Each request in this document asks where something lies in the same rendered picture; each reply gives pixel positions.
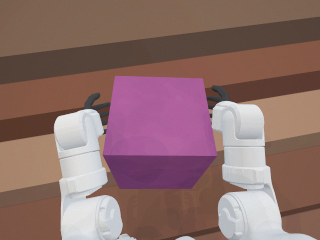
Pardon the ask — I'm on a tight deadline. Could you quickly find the left robot upper arm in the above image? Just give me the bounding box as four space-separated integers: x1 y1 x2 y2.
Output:
61 195 123 240

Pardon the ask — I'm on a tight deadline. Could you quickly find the right robot upper arm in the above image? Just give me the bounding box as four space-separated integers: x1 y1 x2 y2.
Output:
218 190 317 240

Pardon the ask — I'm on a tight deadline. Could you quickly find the left robot shin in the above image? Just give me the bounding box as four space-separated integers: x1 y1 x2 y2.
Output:
119 234 130 238

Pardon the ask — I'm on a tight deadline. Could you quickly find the robot right hand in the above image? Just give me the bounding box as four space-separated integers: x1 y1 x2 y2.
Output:
206 85 231 124

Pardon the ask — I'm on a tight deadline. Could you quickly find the robot left hand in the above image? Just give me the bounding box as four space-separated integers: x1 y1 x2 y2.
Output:
82 92 111 135

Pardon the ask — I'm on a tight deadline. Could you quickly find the left robot forearm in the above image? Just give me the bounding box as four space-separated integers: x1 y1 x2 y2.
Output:
54 109 108 237

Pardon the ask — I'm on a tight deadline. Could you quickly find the right robot forearm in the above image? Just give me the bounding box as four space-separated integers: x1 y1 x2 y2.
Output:
211 101 282 221

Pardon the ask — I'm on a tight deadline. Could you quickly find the carton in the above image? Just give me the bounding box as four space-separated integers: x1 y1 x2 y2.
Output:
103 76 217 189

